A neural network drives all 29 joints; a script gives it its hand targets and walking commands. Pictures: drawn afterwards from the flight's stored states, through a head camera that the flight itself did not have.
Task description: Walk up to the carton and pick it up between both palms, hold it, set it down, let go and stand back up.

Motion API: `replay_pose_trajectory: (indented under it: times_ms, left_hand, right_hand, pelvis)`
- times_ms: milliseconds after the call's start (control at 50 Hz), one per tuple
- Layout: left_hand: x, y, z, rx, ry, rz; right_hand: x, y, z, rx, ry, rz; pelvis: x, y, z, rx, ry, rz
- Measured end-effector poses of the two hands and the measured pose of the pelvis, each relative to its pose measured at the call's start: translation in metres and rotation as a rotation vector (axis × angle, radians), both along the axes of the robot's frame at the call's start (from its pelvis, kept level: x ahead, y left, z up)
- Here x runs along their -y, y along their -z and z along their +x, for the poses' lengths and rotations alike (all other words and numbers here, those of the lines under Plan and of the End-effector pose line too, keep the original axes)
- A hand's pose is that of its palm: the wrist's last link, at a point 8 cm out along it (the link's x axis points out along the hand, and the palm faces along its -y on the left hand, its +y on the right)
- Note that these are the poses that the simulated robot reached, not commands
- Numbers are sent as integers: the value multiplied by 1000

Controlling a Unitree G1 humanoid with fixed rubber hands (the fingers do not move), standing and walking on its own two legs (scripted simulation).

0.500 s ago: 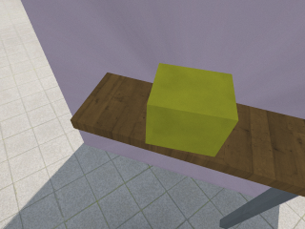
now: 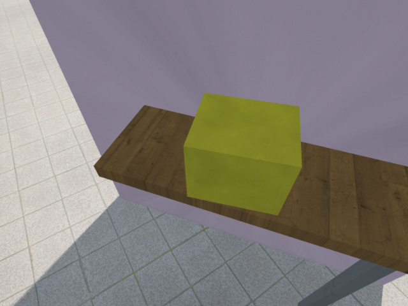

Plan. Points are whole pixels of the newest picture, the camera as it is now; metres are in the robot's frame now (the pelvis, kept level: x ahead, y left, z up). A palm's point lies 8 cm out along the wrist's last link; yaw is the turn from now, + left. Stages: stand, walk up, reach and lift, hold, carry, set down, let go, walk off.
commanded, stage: walk up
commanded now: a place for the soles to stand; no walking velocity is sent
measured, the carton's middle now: (240, 153) +0.43 -0.06 +0.06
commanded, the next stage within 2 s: reach and lift in 1.10 s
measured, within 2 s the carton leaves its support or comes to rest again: neither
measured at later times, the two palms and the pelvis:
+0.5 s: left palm out of the picture -0.03 +0.27 -0.14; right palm out of the picture -0.01 -0.21 -0.13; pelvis -0.02 +0.02 +0.01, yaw -2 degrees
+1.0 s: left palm out of the picture -0.03 +0.27 -0.14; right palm out of the picture -0.01 -0.20 -0.13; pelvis -0.01 +0.03 +0.01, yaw -5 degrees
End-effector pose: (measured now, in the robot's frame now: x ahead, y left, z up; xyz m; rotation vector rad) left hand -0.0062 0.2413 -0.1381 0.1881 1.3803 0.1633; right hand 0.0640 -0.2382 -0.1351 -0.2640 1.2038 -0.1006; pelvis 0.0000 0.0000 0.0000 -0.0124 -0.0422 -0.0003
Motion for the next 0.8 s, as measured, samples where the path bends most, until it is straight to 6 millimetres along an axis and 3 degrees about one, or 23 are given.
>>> replay_pose_trajectory:
  times_ms: [140,500,800]
  left_hand:
    - [-2,4,-11,-17,8,-16]
    - [-25,3,-24,-47,53,-17]
    - [-26,2,-26,-74,77,-21]
  right_hand:
    - [-5,-3,-10,-9,6,-12]
    - [-25,-5,-73,-115,67,1]
    - [-36,-3,-75,-101,97,26]
  pelvis:
    - [-4,0,-7,7,11,-6]
    - [-22,-5,-18,1,40,-4]
    - [-29,-6,-13,-5,68,4]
